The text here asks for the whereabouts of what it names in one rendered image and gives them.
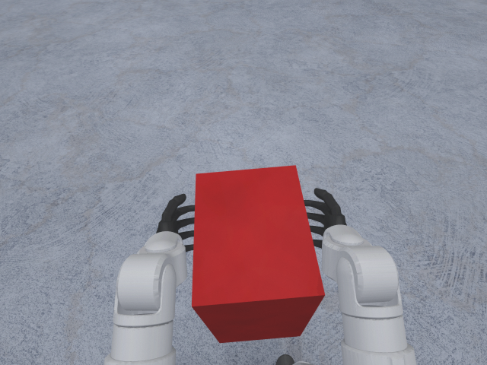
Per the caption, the robot left hand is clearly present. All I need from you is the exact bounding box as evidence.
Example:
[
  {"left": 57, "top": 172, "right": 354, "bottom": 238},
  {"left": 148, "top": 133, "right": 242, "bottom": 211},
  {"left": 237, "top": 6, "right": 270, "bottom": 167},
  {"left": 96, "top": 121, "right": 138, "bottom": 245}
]
[{"left": 156, "top": 194, "right": 195, "bottom": 252}]

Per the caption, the right robot forearm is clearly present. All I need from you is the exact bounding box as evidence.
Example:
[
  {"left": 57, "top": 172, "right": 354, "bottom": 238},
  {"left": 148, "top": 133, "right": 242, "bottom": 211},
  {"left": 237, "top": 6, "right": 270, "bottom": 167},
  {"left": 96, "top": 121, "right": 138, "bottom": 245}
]
[{"left": 321, "top": 224, "right": 417, "bottom": 365}]

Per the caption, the robot right hand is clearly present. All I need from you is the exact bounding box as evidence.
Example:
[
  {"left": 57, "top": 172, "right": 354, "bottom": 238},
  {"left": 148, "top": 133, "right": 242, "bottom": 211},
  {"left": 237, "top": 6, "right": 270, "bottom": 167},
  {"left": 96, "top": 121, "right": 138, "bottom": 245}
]
[{"left": 304, "top": 188, "right": 347, "bottom": 248}]

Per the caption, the carton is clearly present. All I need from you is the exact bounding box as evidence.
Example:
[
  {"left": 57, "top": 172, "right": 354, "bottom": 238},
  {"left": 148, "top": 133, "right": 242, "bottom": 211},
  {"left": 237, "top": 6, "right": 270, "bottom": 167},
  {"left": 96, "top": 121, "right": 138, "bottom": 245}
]
[{"left": 192, "top": 165, "right": 325, "bottom": 343}]

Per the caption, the left robot forearm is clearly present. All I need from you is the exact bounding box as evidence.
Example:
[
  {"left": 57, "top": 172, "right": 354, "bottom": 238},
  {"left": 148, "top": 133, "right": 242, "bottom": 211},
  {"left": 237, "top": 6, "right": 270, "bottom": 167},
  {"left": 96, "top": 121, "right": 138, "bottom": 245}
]
[{"left": 104, "top": 231, "right": 187, "bottom": 365}]

